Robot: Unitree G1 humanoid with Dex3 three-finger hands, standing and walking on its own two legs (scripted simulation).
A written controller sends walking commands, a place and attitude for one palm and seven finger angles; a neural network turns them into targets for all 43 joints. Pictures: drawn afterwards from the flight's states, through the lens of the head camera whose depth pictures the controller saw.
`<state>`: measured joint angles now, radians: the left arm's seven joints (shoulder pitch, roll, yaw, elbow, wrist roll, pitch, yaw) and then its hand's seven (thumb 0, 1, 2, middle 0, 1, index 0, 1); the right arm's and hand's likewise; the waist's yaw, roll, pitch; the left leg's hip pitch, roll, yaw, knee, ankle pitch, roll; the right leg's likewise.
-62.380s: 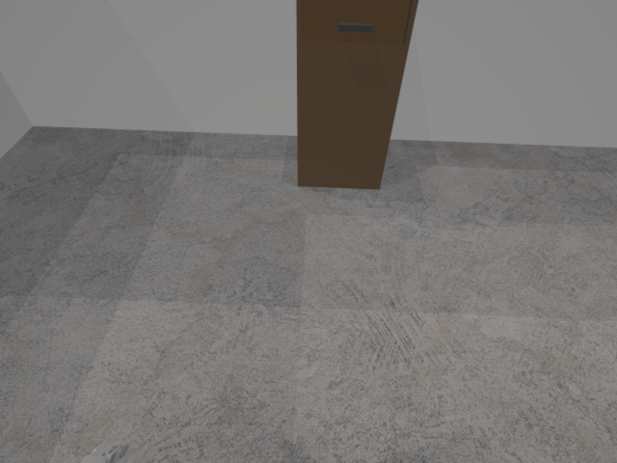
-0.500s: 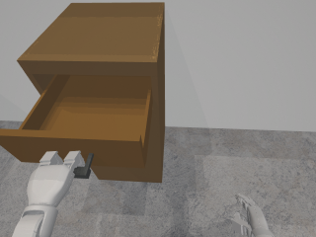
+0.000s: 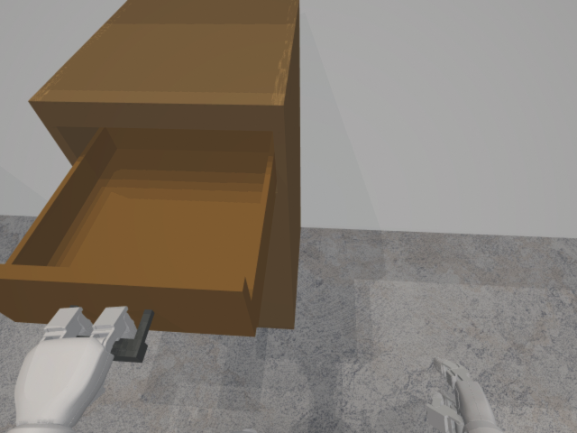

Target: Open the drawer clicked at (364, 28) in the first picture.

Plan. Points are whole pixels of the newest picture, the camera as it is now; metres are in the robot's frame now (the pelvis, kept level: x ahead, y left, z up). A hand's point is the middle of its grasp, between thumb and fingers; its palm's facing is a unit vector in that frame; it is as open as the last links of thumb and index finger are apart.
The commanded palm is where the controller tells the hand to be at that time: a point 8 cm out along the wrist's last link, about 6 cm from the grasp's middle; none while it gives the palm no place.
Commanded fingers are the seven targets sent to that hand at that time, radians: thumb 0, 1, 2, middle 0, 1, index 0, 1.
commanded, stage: pull the drawer open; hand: left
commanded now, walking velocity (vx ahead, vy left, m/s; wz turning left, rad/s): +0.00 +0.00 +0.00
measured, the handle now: (102, 331) +0.22 +0.27 +0.04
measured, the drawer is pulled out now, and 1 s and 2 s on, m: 0.29 0.30 0.29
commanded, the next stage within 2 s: open the thumb to release the handle in 0.22 s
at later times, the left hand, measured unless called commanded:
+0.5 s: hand (92, 384) +0.16 +0.26 +0.02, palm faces +0.04 -0.06 -1.00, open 6.1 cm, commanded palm +0.14 +0.27 +0.08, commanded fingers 0.00 0.20 0.60 -0.35 -1.27 -0.35 -1.27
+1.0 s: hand (93, 386) +0.16 +0.26 +0.02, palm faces +0.02 -0.07 -1.00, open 13.6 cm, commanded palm +0.14 +0.26 +0.07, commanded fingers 0.00 -0.50 0.30 -0.30 -1.20 -0.30 -1.20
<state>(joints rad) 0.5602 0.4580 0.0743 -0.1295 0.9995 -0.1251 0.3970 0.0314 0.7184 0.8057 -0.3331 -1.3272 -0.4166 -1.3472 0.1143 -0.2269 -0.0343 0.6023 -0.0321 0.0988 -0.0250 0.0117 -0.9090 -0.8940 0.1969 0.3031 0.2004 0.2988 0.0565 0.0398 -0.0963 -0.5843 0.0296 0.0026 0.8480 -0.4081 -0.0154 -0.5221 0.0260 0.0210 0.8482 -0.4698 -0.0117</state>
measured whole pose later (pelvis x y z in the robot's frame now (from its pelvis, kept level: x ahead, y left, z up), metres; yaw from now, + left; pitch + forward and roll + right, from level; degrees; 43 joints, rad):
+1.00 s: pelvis -0.01 +0.00 +0.00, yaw +1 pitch +7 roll +0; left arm 0.51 0.43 0.04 -0.12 1.00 -0.08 0.38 0.00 -0.45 0.32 -0.36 -1.23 -0.32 -1.20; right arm 0.12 -0.22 -0.02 0.59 -0.03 0.09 -0.03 0.01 -0.91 -0.89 0.20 0.30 0.20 0.30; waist 0.07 0.05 -0.10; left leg -0.59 0.02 -0.01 0.86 -0.40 -0.02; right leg -0.53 0.02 0.01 0.87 -0.47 -0.01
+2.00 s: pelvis -0.01 +0.01 +0.03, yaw +2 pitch +0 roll -1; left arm 0.39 0.52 0.07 -0.34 0.89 0.02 0.14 0.00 -0.49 0.30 -0.32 -1.21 -0.39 -1.23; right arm 0.10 -0.23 0.02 0.60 0.00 0.07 -0.06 0.01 -0.91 -0.89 0.20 0.30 0.20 0.30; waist 0.11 0.09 -0.03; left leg -0.33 0.00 -0.02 0.63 -0.30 0.00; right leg -0.25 0.00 0.00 0.61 -0.36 0.01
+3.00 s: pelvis +0.00 +0.00 +0.04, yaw +3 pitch -2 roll +0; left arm 0.40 0.60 0.16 -0.49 0.76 0.02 -0.07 0.00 -0.49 0.30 -0.31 -1.21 -0.32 -1.20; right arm 0.11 -0.28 0.03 0.59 0.01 0.06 -0.03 0.01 -0.91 -0.89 0.20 0.30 0.20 0.30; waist 0.12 0.11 0.01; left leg -0.23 0.01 -0.04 0.51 -0.24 -0.01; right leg -0.14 0.00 -0.02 0.47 -0.30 0.00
